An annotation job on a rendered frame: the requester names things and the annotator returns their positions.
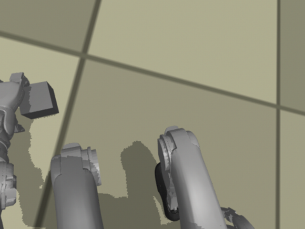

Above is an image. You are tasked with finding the small box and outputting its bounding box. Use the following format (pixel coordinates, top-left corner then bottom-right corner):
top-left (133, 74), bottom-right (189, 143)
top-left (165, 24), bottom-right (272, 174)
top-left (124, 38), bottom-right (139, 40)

top-left (19, 81), bottom-right (59, 119)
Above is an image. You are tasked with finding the right robot foot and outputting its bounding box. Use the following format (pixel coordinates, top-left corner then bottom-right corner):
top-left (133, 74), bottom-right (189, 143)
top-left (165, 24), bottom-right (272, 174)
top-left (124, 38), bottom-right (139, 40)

top-left (155, 163), bottom-right (180, 221)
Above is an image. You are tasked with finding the left robot hand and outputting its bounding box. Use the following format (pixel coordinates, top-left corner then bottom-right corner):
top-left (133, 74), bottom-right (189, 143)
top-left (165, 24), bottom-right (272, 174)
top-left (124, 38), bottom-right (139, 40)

top-left (0, 72), bottom-right (30, 133)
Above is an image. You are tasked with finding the left robot arm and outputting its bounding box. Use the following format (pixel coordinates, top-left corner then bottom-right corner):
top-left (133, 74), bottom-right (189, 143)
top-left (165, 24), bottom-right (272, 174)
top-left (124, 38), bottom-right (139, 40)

top-left (0, 106), bottom-right (17, 229)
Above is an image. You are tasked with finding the right robot hand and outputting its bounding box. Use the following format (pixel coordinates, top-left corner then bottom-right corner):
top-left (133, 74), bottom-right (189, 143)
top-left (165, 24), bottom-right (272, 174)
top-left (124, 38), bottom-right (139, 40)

top-left (221, 207), bottom-right (255, 229)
